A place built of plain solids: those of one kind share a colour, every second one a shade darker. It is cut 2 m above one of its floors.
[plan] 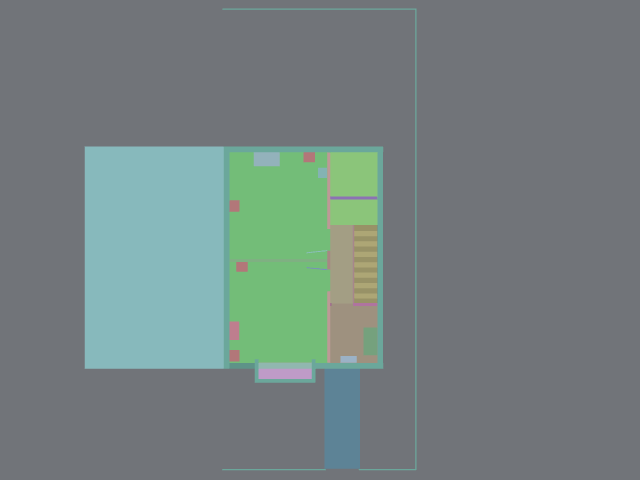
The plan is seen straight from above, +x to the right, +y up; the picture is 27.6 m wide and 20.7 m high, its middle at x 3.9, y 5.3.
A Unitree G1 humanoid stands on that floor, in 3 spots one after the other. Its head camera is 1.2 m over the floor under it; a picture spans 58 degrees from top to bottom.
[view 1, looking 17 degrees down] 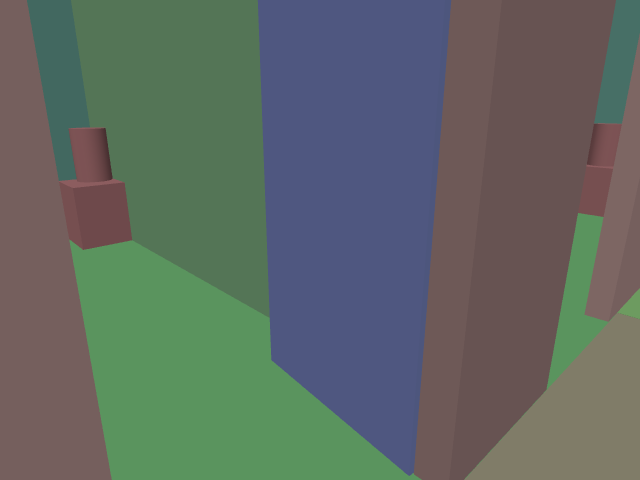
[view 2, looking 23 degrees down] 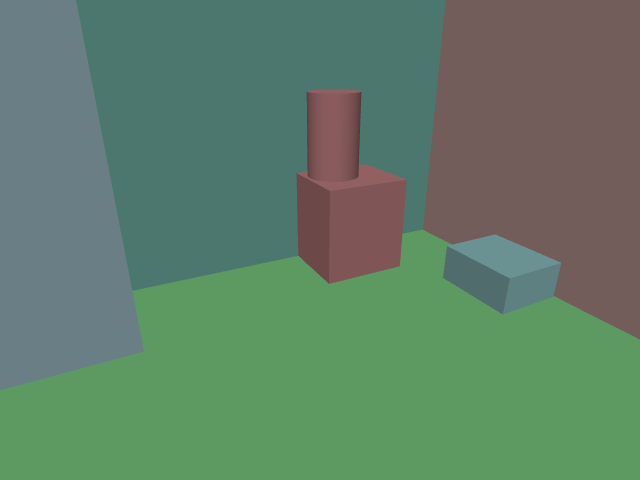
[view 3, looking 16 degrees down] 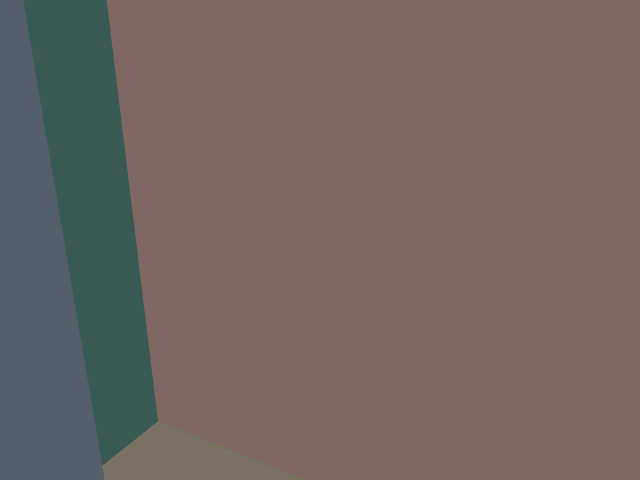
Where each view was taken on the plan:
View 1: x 4.86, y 2.98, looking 137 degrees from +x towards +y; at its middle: door_leaf_bedroom_front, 1.64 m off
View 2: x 2.15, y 6.73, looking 63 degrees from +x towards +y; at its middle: nightstand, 2.48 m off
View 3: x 5.39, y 1.25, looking -154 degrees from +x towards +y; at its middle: landing_wall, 1.22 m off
